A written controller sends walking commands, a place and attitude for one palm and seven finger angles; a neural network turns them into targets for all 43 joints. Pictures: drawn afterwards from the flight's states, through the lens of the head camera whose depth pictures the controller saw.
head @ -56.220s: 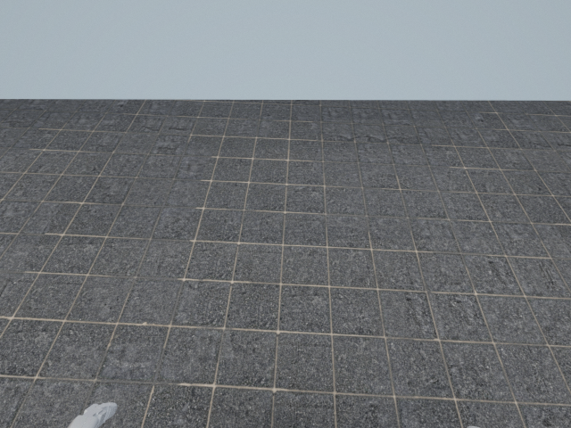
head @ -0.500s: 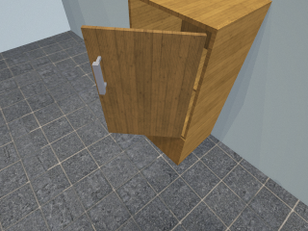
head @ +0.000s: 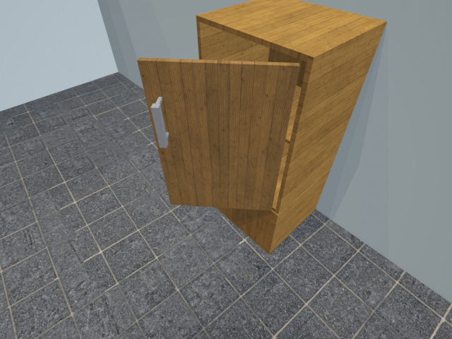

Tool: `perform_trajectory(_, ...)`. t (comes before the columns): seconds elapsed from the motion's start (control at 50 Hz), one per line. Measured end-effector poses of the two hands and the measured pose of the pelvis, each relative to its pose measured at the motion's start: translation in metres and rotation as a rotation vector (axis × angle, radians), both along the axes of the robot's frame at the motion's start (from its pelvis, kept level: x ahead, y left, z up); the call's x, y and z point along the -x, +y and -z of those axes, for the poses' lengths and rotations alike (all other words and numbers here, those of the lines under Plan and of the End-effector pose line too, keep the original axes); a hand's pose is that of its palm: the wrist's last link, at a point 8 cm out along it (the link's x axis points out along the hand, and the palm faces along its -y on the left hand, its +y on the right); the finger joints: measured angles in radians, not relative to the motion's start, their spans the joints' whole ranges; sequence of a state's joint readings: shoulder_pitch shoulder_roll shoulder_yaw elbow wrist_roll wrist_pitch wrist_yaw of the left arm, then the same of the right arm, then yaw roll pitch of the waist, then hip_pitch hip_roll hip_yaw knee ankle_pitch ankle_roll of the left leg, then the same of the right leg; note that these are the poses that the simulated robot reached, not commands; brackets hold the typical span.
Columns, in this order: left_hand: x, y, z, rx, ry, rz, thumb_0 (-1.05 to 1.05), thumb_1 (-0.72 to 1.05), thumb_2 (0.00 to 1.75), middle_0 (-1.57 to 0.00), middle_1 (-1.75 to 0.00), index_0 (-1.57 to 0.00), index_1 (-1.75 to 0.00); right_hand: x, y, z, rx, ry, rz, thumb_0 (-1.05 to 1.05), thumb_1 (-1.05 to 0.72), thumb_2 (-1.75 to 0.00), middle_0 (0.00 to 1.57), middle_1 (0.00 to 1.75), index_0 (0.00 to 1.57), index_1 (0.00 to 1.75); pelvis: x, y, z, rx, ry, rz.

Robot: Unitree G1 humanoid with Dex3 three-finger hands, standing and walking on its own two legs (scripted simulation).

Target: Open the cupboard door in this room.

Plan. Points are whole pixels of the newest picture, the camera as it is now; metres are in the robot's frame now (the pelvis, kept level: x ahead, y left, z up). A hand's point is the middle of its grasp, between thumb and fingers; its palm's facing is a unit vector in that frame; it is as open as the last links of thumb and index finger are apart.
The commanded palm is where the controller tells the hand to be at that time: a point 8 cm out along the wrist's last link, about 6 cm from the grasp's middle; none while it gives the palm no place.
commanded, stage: look again from close up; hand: left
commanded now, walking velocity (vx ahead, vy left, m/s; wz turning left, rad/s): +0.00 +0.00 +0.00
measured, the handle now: (161, 122) +0.67 +0.23 +0.02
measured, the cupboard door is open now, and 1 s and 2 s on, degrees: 43 43 43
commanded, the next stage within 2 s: shuffle to correct the standing spot in 0.22 s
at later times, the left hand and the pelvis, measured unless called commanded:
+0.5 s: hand out of the picture -0.04 +0.15 -0.18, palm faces +0.07 -0.99 -0.15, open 7.4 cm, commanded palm none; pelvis -0.01 -0.01 +0.00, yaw +1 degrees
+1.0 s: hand out of the picture +0.05 +0.18 -0.17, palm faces +0.14 -0.98 -0.15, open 7.4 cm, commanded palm none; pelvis +0.08 +0.02 +0.00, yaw +3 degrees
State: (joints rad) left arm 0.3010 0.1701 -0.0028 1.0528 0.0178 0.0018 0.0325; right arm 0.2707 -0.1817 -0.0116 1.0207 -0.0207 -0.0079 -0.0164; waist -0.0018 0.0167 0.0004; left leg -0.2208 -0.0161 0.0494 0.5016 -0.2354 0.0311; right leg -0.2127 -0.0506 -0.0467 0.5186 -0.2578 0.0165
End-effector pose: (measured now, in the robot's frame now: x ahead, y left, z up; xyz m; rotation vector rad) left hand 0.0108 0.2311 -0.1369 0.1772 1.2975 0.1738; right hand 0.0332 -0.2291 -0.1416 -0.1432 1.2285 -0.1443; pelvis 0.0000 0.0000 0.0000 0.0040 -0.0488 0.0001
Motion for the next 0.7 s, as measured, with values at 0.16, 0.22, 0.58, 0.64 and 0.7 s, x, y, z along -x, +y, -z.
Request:
perform_trajectory(0.16, 0.03, -0.008, 0.003, 0.02, 0.043, -0.02, 0.01, 0.91, 0.9, -0.2, -0.3, -0.19, -0.29, 0.028, -0.003, -0.001, 0.0, 0.054, -0.001, 0.01, -0.92, -0.9, 0.2, 0.3, 0.2, 0.3, 0.01, -0.005, -0.001, 0.0, 0.01, -0.006)
perform_trajectory(0.22, 0.04, -0.013, 0.004, 0.032, 0.063, -0.026, 0.01, 0.91, 0.9, -0.2, -0.3, -0.19, -0.29, 0.039, -0.004, -0.001, -0.001, 0.084, 0.005, 0.01, -0.91, -0.9, 0.2, 0.3, 0.19, 0.3, 0.012, -0.007, -0.002, 0.001, 0.012, -0.007)
perform_trajectory(0.58, 0.051, -0.028, 0.019, 0.098, 0.109, -0.082, 0.01, 0.91, 0.9, -0.2, -0.3, -0.2, -0.29, 0.066, 0.008, 0.001, -0.004, 0.193, 0.025, 0.0, -0.91, -0.9, 0.2, 0.3, 0.19, 0.3, -0.002, -0.004, 0.004, 0.009, 0.016, -0.012)
perform_trajectory(0.64, 0.045, -0.022, 0.023, 0.102, 0.122, -0.08, 0.01, 0.91, 0.9, -0.2, -0.3, -0.2, -0.29, 0.061, 0.014, 0.002, -0.001, 0.186, 0.038, 0.0, -0.91, -0.9, 0.2, 0.3, 0.19, 0.3, -0.012, 0.002, 0.006, 0.007, 0.015, -0.008)
perform_trajectory(0.7, 0.03, -0.016, 0.019, 0.093, 0.125, -0.058, 0.01, 0.91, 0.9, -0.2, -0.3, -0.19, -0.29, 0.056, 0.021, 0.002, -0.011, 0.18, 0.061, 0.0, -0.91, -0.9, 0.2, 0.3, 0.19, 0.3, -0.022, 0.005, 0.004, 0.002, 0.025, 0.003)
